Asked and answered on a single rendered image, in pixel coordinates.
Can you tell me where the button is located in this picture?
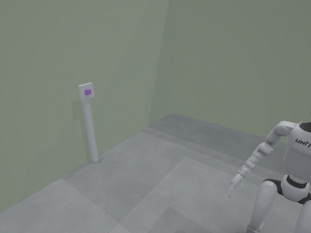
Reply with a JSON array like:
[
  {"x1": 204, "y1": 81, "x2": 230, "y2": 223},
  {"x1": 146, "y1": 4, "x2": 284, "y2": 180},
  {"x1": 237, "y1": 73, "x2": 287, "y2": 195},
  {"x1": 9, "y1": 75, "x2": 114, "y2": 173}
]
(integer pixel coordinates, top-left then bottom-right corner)
[{"x1": 85, "y1": 88, "x2": 91, "y2": 95}]

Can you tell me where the humanoid robot head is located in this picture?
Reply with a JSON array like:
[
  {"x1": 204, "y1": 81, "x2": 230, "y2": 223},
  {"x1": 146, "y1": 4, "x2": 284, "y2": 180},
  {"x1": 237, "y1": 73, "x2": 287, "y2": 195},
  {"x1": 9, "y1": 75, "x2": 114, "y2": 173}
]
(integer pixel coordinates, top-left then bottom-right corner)
[{"x1": 299, "y1": 122, "x2": 311, "y2": 133}]

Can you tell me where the right robot upper arm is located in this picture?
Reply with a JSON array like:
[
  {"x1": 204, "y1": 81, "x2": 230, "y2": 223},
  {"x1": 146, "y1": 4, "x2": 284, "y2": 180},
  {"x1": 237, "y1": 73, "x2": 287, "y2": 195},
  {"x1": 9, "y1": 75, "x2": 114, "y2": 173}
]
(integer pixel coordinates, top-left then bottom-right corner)
[{"x1": 258, "y1": 120, "x2": 296, "y2": 156}]

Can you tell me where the robot right hand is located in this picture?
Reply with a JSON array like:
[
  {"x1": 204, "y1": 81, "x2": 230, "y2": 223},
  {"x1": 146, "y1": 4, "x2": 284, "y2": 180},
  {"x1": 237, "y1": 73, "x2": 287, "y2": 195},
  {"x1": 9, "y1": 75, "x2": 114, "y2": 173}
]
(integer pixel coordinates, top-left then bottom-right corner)
[{"x1": 228, "y1": 173, "x2": 245, "y2": 198}]

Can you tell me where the robot left thigh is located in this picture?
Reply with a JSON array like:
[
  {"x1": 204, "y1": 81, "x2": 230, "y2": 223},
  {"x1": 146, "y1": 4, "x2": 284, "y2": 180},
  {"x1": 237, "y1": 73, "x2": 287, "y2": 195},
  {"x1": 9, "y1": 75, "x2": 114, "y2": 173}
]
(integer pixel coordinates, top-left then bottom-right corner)
[{"x1": 294, "y1": 192, "x2": 311, "y2": 233}]

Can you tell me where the panel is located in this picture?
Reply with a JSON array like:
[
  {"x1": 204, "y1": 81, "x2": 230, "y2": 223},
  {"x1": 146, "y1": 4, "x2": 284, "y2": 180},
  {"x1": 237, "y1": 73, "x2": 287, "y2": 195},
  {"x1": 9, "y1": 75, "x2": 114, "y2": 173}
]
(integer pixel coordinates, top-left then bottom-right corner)
[{"x1": 78, "y1": 83, "x2": 99, "y2": 162}]

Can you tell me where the robot right forearm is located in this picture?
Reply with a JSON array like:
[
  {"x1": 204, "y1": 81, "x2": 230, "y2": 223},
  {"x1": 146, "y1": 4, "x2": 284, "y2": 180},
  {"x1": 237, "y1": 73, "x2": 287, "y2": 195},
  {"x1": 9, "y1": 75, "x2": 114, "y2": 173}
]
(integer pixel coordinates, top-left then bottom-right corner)
[{"x1": 238, "y1": 143, "x2": 263, "y2": 177}]

